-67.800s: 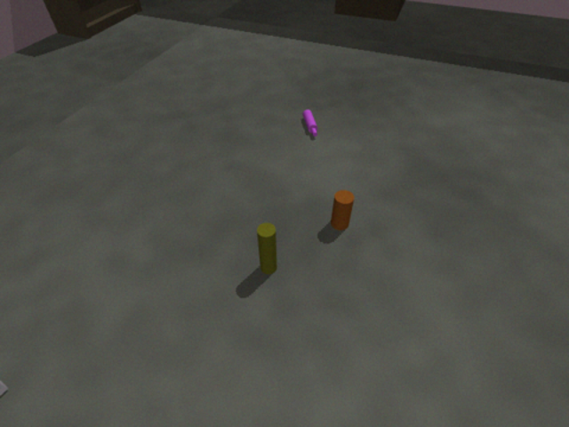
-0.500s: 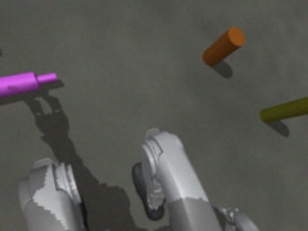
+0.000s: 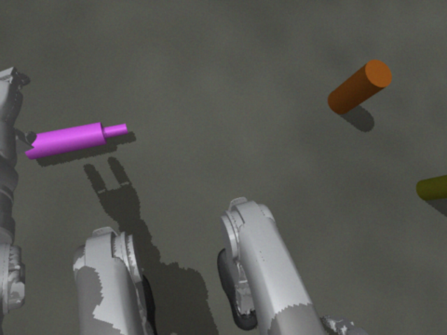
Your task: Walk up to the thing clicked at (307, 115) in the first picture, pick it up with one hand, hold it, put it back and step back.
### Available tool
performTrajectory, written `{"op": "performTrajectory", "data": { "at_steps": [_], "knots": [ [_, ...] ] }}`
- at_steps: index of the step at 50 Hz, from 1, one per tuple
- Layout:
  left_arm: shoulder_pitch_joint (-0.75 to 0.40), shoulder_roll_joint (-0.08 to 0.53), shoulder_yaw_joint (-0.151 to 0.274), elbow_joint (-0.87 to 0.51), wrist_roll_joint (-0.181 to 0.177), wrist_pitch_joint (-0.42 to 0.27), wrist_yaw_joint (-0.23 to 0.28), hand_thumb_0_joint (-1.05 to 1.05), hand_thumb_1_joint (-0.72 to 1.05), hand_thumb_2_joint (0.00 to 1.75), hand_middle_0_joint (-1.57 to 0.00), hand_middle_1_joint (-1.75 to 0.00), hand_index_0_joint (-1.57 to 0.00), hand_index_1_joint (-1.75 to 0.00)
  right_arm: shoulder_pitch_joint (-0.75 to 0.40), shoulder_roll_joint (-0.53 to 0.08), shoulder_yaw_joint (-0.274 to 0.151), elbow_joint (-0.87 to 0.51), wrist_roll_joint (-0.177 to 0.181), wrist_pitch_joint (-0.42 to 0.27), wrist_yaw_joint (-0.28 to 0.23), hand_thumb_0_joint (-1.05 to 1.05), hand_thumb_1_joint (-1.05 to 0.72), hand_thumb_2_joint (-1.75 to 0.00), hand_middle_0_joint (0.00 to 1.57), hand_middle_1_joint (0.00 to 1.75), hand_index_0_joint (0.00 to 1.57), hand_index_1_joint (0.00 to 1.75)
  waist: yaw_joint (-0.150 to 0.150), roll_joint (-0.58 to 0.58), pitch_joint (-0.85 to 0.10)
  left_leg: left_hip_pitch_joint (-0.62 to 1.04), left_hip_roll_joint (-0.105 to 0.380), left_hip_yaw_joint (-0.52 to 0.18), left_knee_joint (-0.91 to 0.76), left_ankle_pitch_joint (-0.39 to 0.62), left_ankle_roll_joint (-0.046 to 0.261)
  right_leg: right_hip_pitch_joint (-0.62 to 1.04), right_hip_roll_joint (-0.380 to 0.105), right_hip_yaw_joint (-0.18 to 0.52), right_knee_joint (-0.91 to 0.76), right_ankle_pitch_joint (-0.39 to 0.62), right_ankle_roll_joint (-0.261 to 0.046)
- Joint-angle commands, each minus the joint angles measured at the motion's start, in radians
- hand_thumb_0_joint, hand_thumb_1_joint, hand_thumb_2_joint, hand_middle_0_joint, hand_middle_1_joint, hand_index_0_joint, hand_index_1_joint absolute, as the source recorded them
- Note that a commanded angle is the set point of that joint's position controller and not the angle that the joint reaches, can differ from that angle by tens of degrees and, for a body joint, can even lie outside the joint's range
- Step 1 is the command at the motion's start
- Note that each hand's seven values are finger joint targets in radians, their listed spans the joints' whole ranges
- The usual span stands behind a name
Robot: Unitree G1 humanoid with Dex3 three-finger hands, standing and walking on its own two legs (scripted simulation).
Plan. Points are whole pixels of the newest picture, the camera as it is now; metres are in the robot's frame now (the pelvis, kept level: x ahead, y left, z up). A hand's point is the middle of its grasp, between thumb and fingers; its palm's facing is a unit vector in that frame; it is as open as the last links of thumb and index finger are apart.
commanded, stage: home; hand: left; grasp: from above
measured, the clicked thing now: (79, 137) +0.56 +0.24 -0.35
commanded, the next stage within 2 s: none
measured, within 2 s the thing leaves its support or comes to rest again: neither
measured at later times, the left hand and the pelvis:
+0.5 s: hand out of the picture +0.30 +0.24 +0.08, palm faces -0.03 -0.89 -0.46, open 7.4 cm; pelvis +0.01 +0.00 +0.19, yaw +6 degrees
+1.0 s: hand out of the picture +0.23 +0.21 +0.27, palm faces +0.21 -0.95 -0.22, open 7.4 cm; pelvis +0.07 +0.01 +0.33, yaw +8 degrees
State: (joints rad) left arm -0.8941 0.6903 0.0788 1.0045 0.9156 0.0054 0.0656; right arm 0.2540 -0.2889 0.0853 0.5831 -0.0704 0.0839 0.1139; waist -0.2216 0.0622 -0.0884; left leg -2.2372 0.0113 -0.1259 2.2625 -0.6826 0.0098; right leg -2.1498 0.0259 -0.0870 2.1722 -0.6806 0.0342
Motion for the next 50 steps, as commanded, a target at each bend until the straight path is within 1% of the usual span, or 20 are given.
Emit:
{"op": "performTrajectory", "data": {
  "at_steps": [1,3,6,7,8,10,11,16,18,20,22,25,30,32,36,37,38,41,46,50],
  "knots": [
    [-0.102,0.179,0.068,-0.360,-0.167,0.034,-0.001,0.00,0.90,0.90,-0.20,-0.30,-0.20,-0.30,0.156,-0.225,-0.137,-0.047,0.039,0.004,-0.030,0.00,-0.90,-0.90,0.20,0.30,0.20,0.30,0.063,0.211,-0.811,0.626,-0.015,0.067,-0.367,0.245,0.022,0.488,0.020,-0.025,-0.325,0.262,-0.079],
    [-0.031,0.111,0.036,-0.407,-0.221,0.050,-0.014,0.00,0.90,0.90,-0.20,-0.30,-0.20,-0.30,0.130,-0.205,-0.146,-0.044,0.049,0.001,-0.039,0.00,-0.90,-0.90,0.20,0.30,0.20,0.30,0.061,0.158,-0.740,0.643,-0.007,0.051,-0.422,0.192,0.027,0.489,0.021,-0.017,-0.376,0.227,-0.074],
    [0.028,0.069,0.040,-0.518,-0.311,0.083,-0.020,0.00,0.90,0.90,-0.20,-0.30,-0.20,-0.30,0.101,-0.200,-0.167,-0.055,0.062,-0.009,-0.059,0.00,-0.90,-0.90,0.20,0.30,0.20,0.30,0.078,0.140,-0.731,0.734,0.000,0.029,-0.508,0.131,0.024,0.528,0.012,-0.012,-0.447,0.182,-0.072],
    [0.051,0.012,-0.008,-0.561,-0.343,0.091,-0.025,0.00,0.90,0.90,-0.20,-0.30,-0.20,-0.30,0.087,-0.186,-0.166,-0.064,0.066,-0.017,-0.064,0.00,-0.90,-0.90,0.20,0.30,0.20,0.30,0.067,0.155,-0.734,0.767,0.007,0.017,-0.549,0.118,0.022,0.553,0.012,-0.014,-0.460,0.183,-0.067],
    [0.067,-0.005,-0.002,-0.575,-0.378,0.101,-0.022,0.00,0.90,0.90,-0.20,-0.30,-0.20,-0.30,0.081,-0.190,-0.170,-0.064,0.070,-0.026,-0.074,0.00,-0.90,-0.90,0.20,0.30,0.20,0.30,0.071,0.130,-0.712,0.796,0.006,0.008,-0.570,0.089,0.021,0.548,0.009,-0.014,-0.485,0.163,-0.068],
    [0.155,-0.054,-0.032,-0.594,-0.429,0.116,-0.020,0.00,0.90,0.90,-0.20,-0.30,-0.20,-0.30,0.058,-0.173,-0.167,-0.068,0.079,-0.049,-0.088,0.00,-0.90,-0.90,0.20,0.30,0.20,0.30,0.070,0.126,-0.670,0.830,0.008,0.011,-0.630,0.066,0.020,0.593,0.009,-0.007,-0.533,0.156,-0.062],
    [0.172,-0.035,-0.009,-0.607,-0.453,0.124,-0.012,0.00,0.90,0.90,-0.20,-0.30,-0.20,-0.30,0.044,-0.174,-0.164,-0.064,0.082,-0.059,-0.096,0.00,-0.90,-0.90,0.20,0.30,0.20,0.30,0.082,0.117,-0.664,0.864,0.007,-0.001,-0.657,0.059,0.017,0.613,0.006,-0.004,-0.550,0.156,-0.061],
    [0.298,-0.114,-0.022,-0.660,-0.566,0.165,0.015,0.00,0.90,0.90,-0.20,-0.30,-0.20,-0.30,-0.022,-0.155,-0.150,-0.064,0.097,-0.113,-0.137,0.00,-0.90,-0.90,0.20,0.30,0.20,0.30,0.095,0.133,-0.589,1.011,0.005,-0.028,-0.795,0.057,0.003,0.688,-0.004,0.011,-0.639,0.160,-0.060],
    [0.367,-0.127,-0.005,-0.708,-0.619,0.180,0.029,0.00,0.90,0.90,-0.20,-0.30,-0.20,-0.30,-0.038,-0.138,-0.142,-0.078,0.103,-0.133,-0.151,0.00,-0.90,-0.90,0.20,0.30,0.20,0.30,0.108,0.111,-0.585,1.053,0.002,-0.008,-0.833,0.068,0.006,0.766,-0.003,0.023,-0.704,0.156,-0.060],
    [0.462,-0.181,-0.023,-0.699,-0.677,0.201,0.033,0.00,0.90,0.90,-0.20,-0.30,-0.20,-0.30,-0.071,-0.125,-0.131,-0.083,0.107,-0.150,-0.162,0.00,-0.90,-0.90,0.20,0.30,0.20,0.30,0.106,0.084,-0.499,1.073,0.002,-0.011,-0.891,0.039,0.007,0.799,-0.003,0.033,-0.763,0.128,-0.060],
    [0.495,-0.170,0.011,-0.751,-0.727,0.213,0.039,0.00,0.90,0.90,-0.20,-0.30,-0.20,-0.30,-0.077,-0.119,-0.130,-0.091,0.107,-0.165,-0.173,0.00,-0.90,-0.90,0.20,0.30,0.20,0.30,0.114,0.083,-0.497,1.125,0.002,0.000,-0.935,0.048,0.010,0.868,-0.004,0.046,-0.821,0.130,-0.059],
    [0.585,-0.209,0.007,-0.817,-0.799,0.233,0.042,0.00,0.90,0.90,-0.20,-0.30,-0.20,-0.30,-0.101,-0.100,-0.118,-0.117,0.109,-0.186,-0.188,0.00,-0.90,-0.90,0.20,0.30,0.20,0.30,0.121,0.081,-0.484,1.191,-0.001,0.006,-1.000,0.049,0.012,0.959,-0.004,0.055,-0.895,0.129,-0.057],
    [0.760,-0.254,0.033,-0.901,-0.878,0.280,0.051,0.00,0.90,0.90,-0.20,-0.30,-0.20,-0.30,-0.090,-0.075,-0.098,-0.136,0.114,-0.210,-0.217,0.00,-0.90,-0.90,0.20,0.30,0.20,0.30,0.136,0.042,-0.438,1.301,-0.004,0.016,-1.108,0.114,0.013,1.141,-0.005,0.063,-1.033,0.181,-0.053],
    [0.807,-0.297,0.028,-0.940,-0.913,0.297,0.048,0.00,0.90,0.90,-0.20,-0.30,-0.20,-0.30,-0.078,-0.067,-0.093,-0.129,0.113,-0.221,-0.234,0.00,-0.90,-0.90,0.20,0.30,0.20,0.30,0.130,0.040,-0.426,1.357,-0.001,0.026,-1.140,0.188,0.010,1.201,-0.004,0.061,-1.073,0.244,-0.052],
    [0.967,-0.319,0.051,-0.984,-0.954,0.327,0.042,0.00,0.90,0.90,-0.20,-0.30,-0.20,-0.30,-0.054,-0.057,-0.084,-0.136,0.111,-0.241,-0.262,0.00,-0.90,-0.90,0.20,0.30,0.20,0.30,0.145,0.008,-0.358,1.423,-0.003,0.035,-1.211,0.288,0.008,1.324,-0.002,0.056,-1.158,0.321,-0.049],
    [0.989,-0.336,0.033,-1.014,-0.956,0.331,0.037,0.00,0.90,0.90,-0.20,-0.30,-0.20,-0.30,-0.049,-0.052,-0.083,-0.139,0.109,-0.246,-0.268,0.00,-0.90,-0.90,0.20,0.30,0.20,0.30,0.142,0.025,-0.340,1.443,-0.003,0.039,-1.231,0.306,0.006,1.339,-0.001,0.056,-1.176,0.333,-0.051],
    [1.005,-0.331,0.048,-1.026,-0.964,0.335,0.034,0.00,0.90,0.90,-0.20,-0.30,-0.20,-0.30,-0.043,-0.055,-0.086,-0.143,0.107,-0.250,-0.272,0.00,-0.90,-0.90,0.20,0.30,0.20,0.30,0.150,0.027,-0.325,1.467,-0.002,0.041,-1.250,0.321,0.005,1.359,0.000,0.053,-1.193,0.346,-0.049],
    [1.122,-0.358,0.029,-1.101,-0.977,0.352,0.025,0.00,0.90,0.90,-0.20,-0.30,-0.20,-0.30,-0.022,-0.045,-0.086,-0.163,0.105,-0.264,-0.286,0.00,-0.90,-0.90,0.20,0.30,0.20,0.30,0.143,0.018,-0.301,1.536,-0.007,0.062,-1.296,0.376,0.005,1.434,0.004,0.048,-1.260,0.390,-0.048],
    [1.286,-0.360,0.027,-1.229,-0.977,0.374,0.015,0.00,0.90,0.90,-0.20,-0.30,-0.20,-0.30,-0.011,-0.038,-0.091,-0.199,0.099,-0.287,-0.302,0.00,-0.90,-0.90,0.20,0.30,0.20,0.30,0.171,0.000,-0.254,1.612,-0.015,0.075,-1.361,0.453,0.006,1.533,0.010,0.038,-1.339,0.453,-0.045],
    [1.356,-0.378,0.004,-1.285,-0.973,0.388,-0.001,0.00,0.90,0.90,-0.20,-0.30,-0.20,-0.30,-0.009,-0.040,-0.095,-0.209,0.091,-0.305,-0.309,0.00,-0.90,-0.90,0.20,0.30,0.20,0.30,0.161,0.003,-0.196,1.649,-0.010,0.071,-1.406,0.468,0.004,1.540,0.016,0.023,-1.369,0.455,-0.045]
  ]
}}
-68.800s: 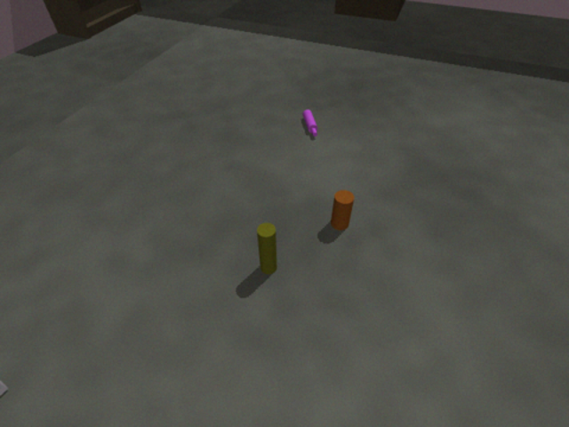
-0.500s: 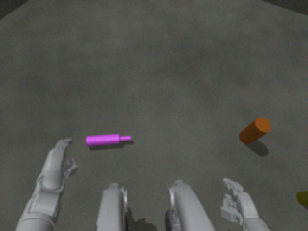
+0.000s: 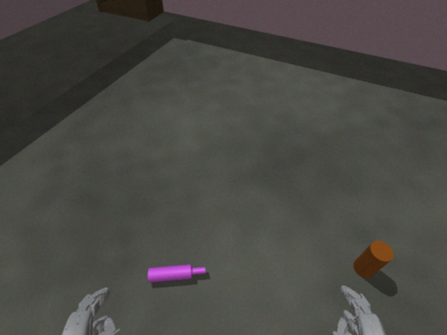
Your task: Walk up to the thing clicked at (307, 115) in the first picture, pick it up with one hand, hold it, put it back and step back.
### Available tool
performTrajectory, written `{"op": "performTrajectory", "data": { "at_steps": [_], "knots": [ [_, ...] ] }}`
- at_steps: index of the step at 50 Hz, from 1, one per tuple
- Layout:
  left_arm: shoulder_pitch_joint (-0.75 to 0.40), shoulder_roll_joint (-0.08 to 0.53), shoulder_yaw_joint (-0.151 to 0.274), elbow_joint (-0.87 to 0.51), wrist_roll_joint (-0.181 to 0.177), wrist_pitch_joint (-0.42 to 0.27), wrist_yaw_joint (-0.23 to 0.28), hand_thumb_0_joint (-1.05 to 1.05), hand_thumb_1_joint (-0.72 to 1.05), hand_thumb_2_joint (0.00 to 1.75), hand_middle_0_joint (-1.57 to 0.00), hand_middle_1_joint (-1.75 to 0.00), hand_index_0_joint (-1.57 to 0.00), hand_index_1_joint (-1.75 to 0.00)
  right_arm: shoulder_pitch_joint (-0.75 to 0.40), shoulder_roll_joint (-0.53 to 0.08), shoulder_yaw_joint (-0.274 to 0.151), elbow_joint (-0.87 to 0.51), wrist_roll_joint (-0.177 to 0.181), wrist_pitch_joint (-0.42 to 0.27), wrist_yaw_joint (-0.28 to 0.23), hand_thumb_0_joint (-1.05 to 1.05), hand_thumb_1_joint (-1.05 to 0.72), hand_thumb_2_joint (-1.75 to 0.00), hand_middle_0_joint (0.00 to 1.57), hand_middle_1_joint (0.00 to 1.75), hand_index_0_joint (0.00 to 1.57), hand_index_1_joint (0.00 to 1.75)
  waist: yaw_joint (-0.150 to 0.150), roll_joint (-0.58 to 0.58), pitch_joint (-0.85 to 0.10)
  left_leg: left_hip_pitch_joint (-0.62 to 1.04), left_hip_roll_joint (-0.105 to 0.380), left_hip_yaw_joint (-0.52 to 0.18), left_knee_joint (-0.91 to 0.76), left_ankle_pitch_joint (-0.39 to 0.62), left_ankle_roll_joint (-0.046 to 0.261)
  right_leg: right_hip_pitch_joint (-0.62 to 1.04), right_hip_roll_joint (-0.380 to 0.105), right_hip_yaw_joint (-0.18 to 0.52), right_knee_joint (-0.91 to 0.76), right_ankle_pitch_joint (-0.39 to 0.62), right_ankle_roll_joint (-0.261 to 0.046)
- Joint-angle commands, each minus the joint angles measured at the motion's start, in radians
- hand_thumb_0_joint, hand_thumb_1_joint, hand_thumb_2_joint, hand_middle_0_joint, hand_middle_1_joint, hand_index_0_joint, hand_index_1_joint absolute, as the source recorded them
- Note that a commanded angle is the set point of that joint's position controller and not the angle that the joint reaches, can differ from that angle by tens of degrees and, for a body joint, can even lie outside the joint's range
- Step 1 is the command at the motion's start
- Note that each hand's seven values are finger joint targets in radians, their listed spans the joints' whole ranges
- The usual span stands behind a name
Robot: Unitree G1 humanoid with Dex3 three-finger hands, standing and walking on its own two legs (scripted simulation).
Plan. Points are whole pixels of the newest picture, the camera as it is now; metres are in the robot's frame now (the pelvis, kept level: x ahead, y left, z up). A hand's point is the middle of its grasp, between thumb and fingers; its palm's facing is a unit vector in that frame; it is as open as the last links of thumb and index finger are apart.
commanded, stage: home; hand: left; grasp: from above
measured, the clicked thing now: (177, 272) +0.52 +0.16 -0.68
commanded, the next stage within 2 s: none
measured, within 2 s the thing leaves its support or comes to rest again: neither
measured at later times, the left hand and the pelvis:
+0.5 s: hand out of the picture +0.16 +0.18 -0.04, palm faces +0.06 -0.98 -0.21, open 7.4 cm; pelvis +0.00 +0.00 +0.01, yaw +1 degrees
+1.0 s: hand out of the picture +0.16 +0.18 -0.04, palm faces +0.06 -0.98 -0.21, open 7.4 cm; pelvis +0.00 +0.00 +0.01, yaw +0 degrees
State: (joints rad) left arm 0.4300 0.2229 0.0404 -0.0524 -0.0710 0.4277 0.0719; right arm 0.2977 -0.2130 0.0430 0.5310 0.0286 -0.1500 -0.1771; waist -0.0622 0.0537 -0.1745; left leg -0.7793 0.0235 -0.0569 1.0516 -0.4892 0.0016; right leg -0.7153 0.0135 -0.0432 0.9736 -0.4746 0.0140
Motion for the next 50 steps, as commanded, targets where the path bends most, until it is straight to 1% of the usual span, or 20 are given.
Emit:
{"op": "performTrajectory", "data": {
  "at_steps": [1,2,3,4,8,10,14,18,25,26,27,30,35,36,37,38,39,40,41,50],
  "knots": [
    [0.040,0.090,0.045,-0.236,0.013,-0.032,-0.011,0.00,0.90,0.90,-0.20,-0.30,-0.20,-0.30,-0.057,-0.114,-0.052,-0.163,-0.008,-0.075,-0.019,0.00,-0.90,-0.90,0.20,0.30,0.20,0.30,0.004,-0.004,-0.084,0.187,-0.023,0.002,-0.204,0.253,0.016,0.106,0.028,-0.024,-0.184,0.231,-0.022],
    [0.042,0.087,0.035,-0.240,0.014,-0.031,-0.016,0.00,0.90,0.90,-0.20,-0.30,-0.20,-0.30,-0.058,-0.114,-0.051,-0.162,-0.010,-0.080,-0.020,0.00,-0.90,-0.90,0.20,0.30,0.20,0.30,0.001,-0.013,-0.061,0.182,-0.026,0.004,-0.209,0.233,0.019,0.106,0.025,-0.023,-0.197,0.217,-0.020],
    [0.041,0.093,0.047,-0.253,0.013,-0.031,-0.020,0.00,0.90,0.90,-0.20,-0.30,-0.20,-0.30,-0.061,-0.116,-0.053,-0.165,-0.013,-0.086,-0.020,0.00,-0.90,-0.90,0.20,0.30,0.20,0.30,0.001,-0.015,-0.061,0.189,-0.025,0.005,-0.217,0.221,0.019,0.110,0.027,-0.025,-0.200,0.201,-0.021],
    [0.059,0.092,0.042,-0.252,0.017,-0.028,-0.024,0.00,0.90,0.90,-0.20,-0.30,-0.20,-0.30,-0.063,-0.116,-0.054,-0.167,-0.012,-0.091,-0.022,0.00,-0.90,-0.90,0.20,0.30,0.20,0.30,0.004,-0.019,-0.059,0.192,-0.026,0.006,-0.218,0.230,0.020,0.113,0.025,-0.026,-0.201,0.207,-0.020],
    [0.044,0.089,0.033,-0.252,0.020,-0.027,-0.040,0.00,0.90,0.90,-0.20,-0.30,-0.20,-0.30,-0.066,-0.125,-0.058,-0.163,-0.018,-0.112,-0.022,0.00,-0.90,-0.90,0.20,0.30,0.20,0.30,-0.002,-0.027,-0.039,0.203,-0.024,0.003,-0.224,0.242,0.018,0.110,0.024,-0.031,-0.196,0.210,-0.020],
    [0.034,0.098,0.042,-0.237,0.026,-0.030,-0.043,0.00,0.90,0.90,-0.20,-0.30,-0.20,-0.30,-0.067,-0.128,-0.061,-0.163,-0.020,-0.120,-0.022,0.00,-0.90,-0.90,0.20,0.30,0.20,0.30,0.000,-0.020,-0.031,0.204,-0.025,0.005,-0.221,0.238,0.018,0.106,0.020,-0.028,-0.195,0.208,-0.019],
    [0.024,0.108,0.053,-0.252,0.029,-0.033,-0.046,0.00,0.90,0.90,-0.20,-0.30,-0.20,-0.30,-0.074,-0.127,-0.059,-0.163,-0.025,-0.132,-0.018,0.00,-0.90,-0.90,0.20,0.30,0.20,0.30,0.011,-0.008,-0.050,0.206,-0.031,0.008,-0.219,0.220,0.018,0.119,0.015,-0.023,-0.201,0.196,-0.017],
    [0.034,0.111,0.050,-0.267,0.033,-0.032,-0.043,0.00,0.90,0.90,-0.20,-0.30,-0.20,-0.30,-0.079,-0.132,-0.059,-0.164,-0.023,-0.136,-0.016,0.00,-0.90,-0.90,0.20,0.30,0.20,0.30,0.020,0.024,-0.065,0.222,-0.026,0.000,-0.233,0.229,0.010,0.124,0.018,-0.026,-0.187,0.197,-0.022],
    [0.032,0.101,0.046,-0.251,0.031,-0.025,-0.040,0.00,0.90,0.90,-0.20,-0.30,-0.20,-0.30,-0.088,-0.130,-0.054,-0.162,-0.022,-0.140,-0.016,0.00,-0.90,-0.90,0.20,0.30,0.20,0.30,0.026,0.006,-0.022,0.187,-0.022,-0.010,-0.249,0.141,0.013,0.105,0.020,-0.029,-0.196,0.129,-0.019],
    [0.033,0.108,0.052,-0.257,0.032,-0.026,-0.039,0.00,0.90,0.90,-0.20,-0.30,-0.20,-0.30,-0.091,-0.128,-0.055,-0.163,-0.022,-0.141,-0.016,0.00,-0.90,-0.90,0.20,0.30,0.20,0.30,0.030,0.014,-0.025,0.185,-0.022,-0.008,-0.250,0.131,0.013,0.103,0.020,-0.029,-0.198,0.119,-0.020],
    [0.033,0.102,0.044,-0.257,0.029,-0.025,-0.041,0.00,0.90,0.90,-0.20,-0.30,-0.20,-0.30,-0.087,-0.131,-0.055,-0.162,-0.022,-0.143,-0.016,0.00,-0.90,-0.90,0.20,0.30,0.20,0.30,0.025,0.002,-0.037,0.189,-0.021,-0.013,-0.252,0.126,0.013,0.109,0.020,-0.029,-0.197,0.117,-0.019],
    [0.037,0.103,0.049,-0.263,0.024,-0.023,-0.043,0.00,0.90,0.90,-0.20,-0.30,-0.20,-0.30,-0.081,-0.132,-0.057,-0.159,-0.021,-0.147,-0.018,0.00,-0.90,-0.90,0.20,0.30,0.20,0.30,0.023,-0.001,-0.053,0.193,-0.021,-0.010,-0.245,0.147,0.013,0.111,0.021,-0.026,-0.193,0.132,-0.020],
    [0.030,0.104,0.050,-0.256,0.022,-0.022,-0.043,0.00,0.90,0.90,-0.20,-0.30,-0.20,-0.30,-0.078,-0.130,-0.057,-0.155,-0.021,-0.154,-0.022,0.00,-0.90,-0.90,0.20,0.30,0.20,0.30,0.021,-0.015,-0.043,0.179,-0.023,-0.004,-0.238,0.119,0.015,0.103,0.018,-0.022,-0.201,0.109,-0.016],
    [0.033,0.110,0.055,-0.270,0.023,-0.023,-0.043,0.00,0.90,0.90,-0.20,-0.30,-0.20,-0.30,-0.080,-0.126,-0.056,-0.156,-0.020,-0.155,-0.023,0.00,-0.90,-0.90,0.20,0.30,0.20,0.30,0.027,-0.002,-0.059,0.184,-0.024,0.000,-0.235,0.132,0.015,0.107,0.017,-0.021,-0.199,0.118,-0.017],
    [0.036,0.105,0.052,-0.261,0.023,-0.022,-0.043,0.00,0.90,0.90,-0.20,-0.30,-0.20,-0.30,-0.077,-0.130,-0.058,-0.155,-0.021,-0.155,-0.024,0.00,-0.90,-0.90,0.20,0.30,0.20,0.30,0.020,-0.007,-0.054,0.186,-0.022,0.001,-0.231,0.148,0.014,0.103,0.018,-0.021,-0.193,0.130,-0.018],
    [0.041,0.105,0.048,-0.262,0.020,-0.023,-0.045,0.00,0.90,0.90,-0.20,-0.30,-0.20,-0.30,-0.076,-0.129,-0.058,-0.154,-0.019,-0.155,-0.024,0.00,-0.90,-0.90,0.20,0.30,0.20,0.30,0.027,-0.016,-0.057,0.185,-0.022,-0.005,-0.232,0.150,0.014,0.107,0.018,-0.022,-0.193,0.132,-0.016],
    [0.043,0.103,0.051,-0.250,0.022,-0.022,-0.044,0.00,0.90,0.90,-0.20,-0.30,-0.20,-0.30,-0.078,-0.129,-0.058,-0.153,-0.021,-0.156,-0.024,0.00,-0.90,-0.90,0.20,0.30,0.20,0.30,0.024,-0.014,-0.047,0.177,-0.023,-0.005,-0.231,0.144,0.013,0.106,0.018,-0.022,-0.194,0.128,-0.016],
    [0.048,0.107,0.057,-0.252,0.024,-0.022,-0.043,0.00,0.90,0.90,-0.20,-0.30,-0.20,-0.30,-0.077,-0.130,-0.057,-0.153,-0.020,-0.156,-0.025,0.00,-0.90,-0.90,0.20,0.30,0.20,0.30,0.034,-0.011,-0.043,0.179,-0.021,-0.002,-0.235,0.140,0.014,0.106,0.018,-0.022,-0.191,0.124,-0.018],
    [0.037,0.106,0.052,-0.256,0.026,-0.026,-0.045,0.00,0.90,0.90,-0.20,-0.30,-0.20,-0.30,-0.078,-0.129,-0.058,-0.152,-0.021,-0.157,-0.025,0.00,-0.90,-0.90,0.20,0.30,0.20,0.30,0.027,-0.002,-0.044,0.180,-0.021,-0.003,-0.237,0.135,0.012,0.102,0.019,-0.020,-0.190,0.120,-0.018],
    [0.037,0.103,0.047,-0.250,0.025,-0.025,-0.048,0.00,0.90,0.90,-0.20,-0.30,-0.20,-0.30,-0.074,-0.128,-0.061,-0.147,-0.022,-0.159,-0.026,0.00,-0.90,-0.90,0.20,0.30,0.20,0.30,0.022,-0.011,-0.048,0.185,-0.022,0.001,-0.227,0.167,0.011,0.103,0.019,-0.019,-0.189,0.145,-0.017]
  ]
}}
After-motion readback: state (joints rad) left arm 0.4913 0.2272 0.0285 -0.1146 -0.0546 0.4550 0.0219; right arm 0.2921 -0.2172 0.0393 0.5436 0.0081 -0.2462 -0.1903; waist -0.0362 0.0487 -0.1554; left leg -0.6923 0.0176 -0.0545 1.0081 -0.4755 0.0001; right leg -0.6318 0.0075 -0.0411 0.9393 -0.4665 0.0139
